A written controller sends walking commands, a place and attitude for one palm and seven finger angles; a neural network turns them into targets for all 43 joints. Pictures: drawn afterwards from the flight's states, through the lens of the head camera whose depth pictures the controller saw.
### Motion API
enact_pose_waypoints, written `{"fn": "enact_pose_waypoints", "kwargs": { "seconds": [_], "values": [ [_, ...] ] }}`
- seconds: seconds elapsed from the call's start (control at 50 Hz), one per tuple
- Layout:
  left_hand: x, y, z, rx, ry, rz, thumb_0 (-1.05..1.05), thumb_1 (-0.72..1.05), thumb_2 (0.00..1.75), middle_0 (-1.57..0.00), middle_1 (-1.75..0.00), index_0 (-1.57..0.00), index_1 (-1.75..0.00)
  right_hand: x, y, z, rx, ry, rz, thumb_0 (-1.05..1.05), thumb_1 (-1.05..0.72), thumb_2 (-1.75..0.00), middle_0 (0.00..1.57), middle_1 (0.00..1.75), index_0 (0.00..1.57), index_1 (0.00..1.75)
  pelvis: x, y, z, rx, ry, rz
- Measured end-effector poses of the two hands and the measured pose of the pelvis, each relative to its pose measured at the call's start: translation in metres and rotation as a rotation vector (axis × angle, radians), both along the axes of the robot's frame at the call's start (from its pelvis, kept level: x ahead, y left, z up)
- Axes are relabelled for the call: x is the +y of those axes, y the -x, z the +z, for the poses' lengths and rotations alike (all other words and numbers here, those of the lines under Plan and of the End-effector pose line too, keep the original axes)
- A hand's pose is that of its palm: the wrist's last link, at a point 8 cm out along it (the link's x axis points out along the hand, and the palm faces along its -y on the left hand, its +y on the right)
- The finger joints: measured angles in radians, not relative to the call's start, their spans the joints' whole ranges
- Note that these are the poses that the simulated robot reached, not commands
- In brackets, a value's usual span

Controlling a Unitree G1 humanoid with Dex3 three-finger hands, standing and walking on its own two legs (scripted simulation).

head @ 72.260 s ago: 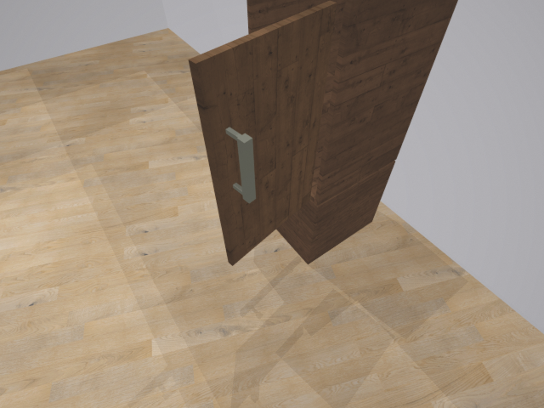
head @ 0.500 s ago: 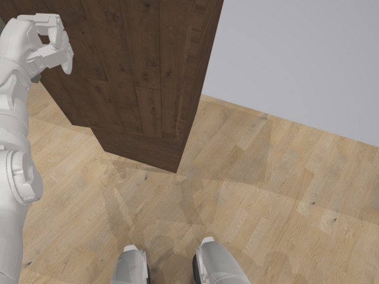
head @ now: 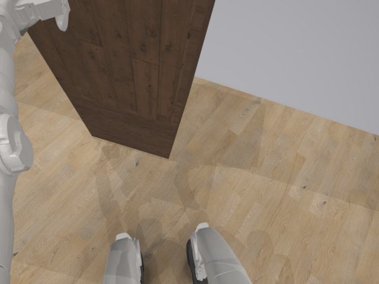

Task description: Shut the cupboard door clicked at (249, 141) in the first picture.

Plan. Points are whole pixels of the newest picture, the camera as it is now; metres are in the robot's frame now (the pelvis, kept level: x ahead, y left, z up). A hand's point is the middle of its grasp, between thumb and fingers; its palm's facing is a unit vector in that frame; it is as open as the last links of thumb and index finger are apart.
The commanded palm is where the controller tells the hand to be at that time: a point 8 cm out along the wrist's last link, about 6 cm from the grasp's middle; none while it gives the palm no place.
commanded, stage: push the door shut along its arc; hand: left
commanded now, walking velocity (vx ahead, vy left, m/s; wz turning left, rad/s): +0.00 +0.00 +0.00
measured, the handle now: out of the picture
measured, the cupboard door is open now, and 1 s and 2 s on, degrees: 0 0 0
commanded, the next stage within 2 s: pull the fist back off the door in 0.10 s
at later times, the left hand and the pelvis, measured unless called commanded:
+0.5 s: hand (65, 2) +0.59 +0.13 +0.14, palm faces +0.17 -0.98 -0.07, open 2.8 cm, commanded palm +0.58 +0.14 +0.13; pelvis -0.02 -0.01 +0.00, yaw +2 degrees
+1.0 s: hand (83, 24) +0.55 +0.11 +0.12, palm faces +0.10 -0.99 -0.01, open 3.1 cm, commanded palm +0.50 +0.15 +0.13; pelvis +0.03 -0.01 +0.04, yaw +0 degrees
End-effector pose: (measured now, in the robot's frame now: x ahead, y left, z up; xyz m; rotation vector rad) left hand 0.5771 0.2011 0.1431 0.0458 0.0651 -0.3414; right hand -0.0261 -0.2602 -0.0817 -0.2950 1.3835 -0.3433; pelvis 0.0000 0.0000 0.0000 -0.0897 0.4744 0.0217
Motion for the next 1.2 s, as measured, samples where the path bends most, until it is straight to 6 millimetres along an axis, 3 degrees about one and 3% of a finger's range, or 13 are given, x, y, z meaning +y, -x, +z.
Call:
{"fn": "enact_pose_waypoints", "kwargs": {
  "seconds": [0.24, 0.4, 0.52, 0.68, 0.78, 0.92, 1.1, 1.2],
  "values": [
    [-0.004, 0.002, 0.0, 0.005, 0.017, 0.015, 0.01, 0.9, 1.02, -1.3, -1.5, -1.3, -1.5, 0.002, 0.008, 0.0, -0.001, 0.013, 0.021, 0.0, -0.9, -0.9, 0.2, 0.3, 0.21, 0.3, 0.002, 0.007, -0.003, 0.006, 0.008, 0.011],
    [-0.007, 0.017, -0.007, -0.011, 0.064, 0.486, -0.04, 0.61, 0.96, -1.3, -1.5, -1.3, -1.5, 0.008, 0.005, -0.001, -0.002, -0.067, 0.125, 0.0, -0.9, -0.9, 0.2, 0.3, 0.2, 0.3, -0.001, 0.013, -0.002, 0.01, 0.002, 0.032],
    [-0.02, 0.02, -0.001, -0.05, -0.04, 0.495, 0.0, 0.75, 1.0, -1.3, -1.5, -1.3, -1.5, 0.008, 0.016, 0.001, -0.001, -0.097, 0.09, 0.0, -0.9, -0.9, 0.2, 0.3, 0.2, 0.3, -0.007, 0.017, 0.001, -0.003, -0.003, 0.037],
    [-0.029, 0.022, -0.003, -0.026, 0.006, 0.458, 0.0, 0.89, 0.99, -1.3, -1.5, -1.3, -1.5, 0.004, 0.036, 0.01, 0.052, -0.116, 0.036, 0.0, -0.9, -0.9, 0.2, 0.3, 0.2, 0.3, -0.01, 0.012, 0.012, -0.024, -0.018, 0.017],
    [-0.033, 0.024, -0.007, -0.041, 0.005, 0.449, 0.0, 0.93, 0.97, -1.3, -1.5, -1.3, -1.5, 0.0, 0.036, 0.015, 0.076, -0.127, 0.009, 0.0, -0.91, -0.9, 0.2, 0.3, 0.2, 0.3, -0.012, 0.002, 0.02, -0.039, -0.029, 0.001],
    [-0.04, 0.036, -0.019, -0.035, 0.032, 0.44, 0.01, 0.92, 0.93, -1.3, -1.5, -1.3, -1.5, -0.006, 0.005, 0.022, 0.038, -0.133, -0.009, 0.0, -0.91, -0.9, 0.2, 0.3, 0.2, 0.3, -0.013, -0.019, 0.034, -0.069, -0.045, -0.021],
    [-0.037, 0.069, -0.017, -0.065, 0.02, 0.441, 0.01, 0.91, 0.91, -1.3, -1.5, -1.3, -1.5, -0.012, -0.075, 0.024, -0.115, -0.151, 0.036, 0.0, -0.91, -0.9, 0.2, 0.3, 0.2, 0.3, -0.015, -0.044, 0.048, -0.133, -0.059, -0.019],
    [-0.039, 0.074, -0.014, -0.061, 0.027, 0.444, 0.02, 0.9, 0.91, -1.31, -1.5, -1.3, -1.5, -0.015, -0.117, 0.024, -0.193, -0.143, 0.09, 0.0, -0.91, -0.9, 0.2, 0.3, 0.2, 0.3, -0.017, -0.047, 0.049, -0.151, -0.063, -0.002]
  ]
}}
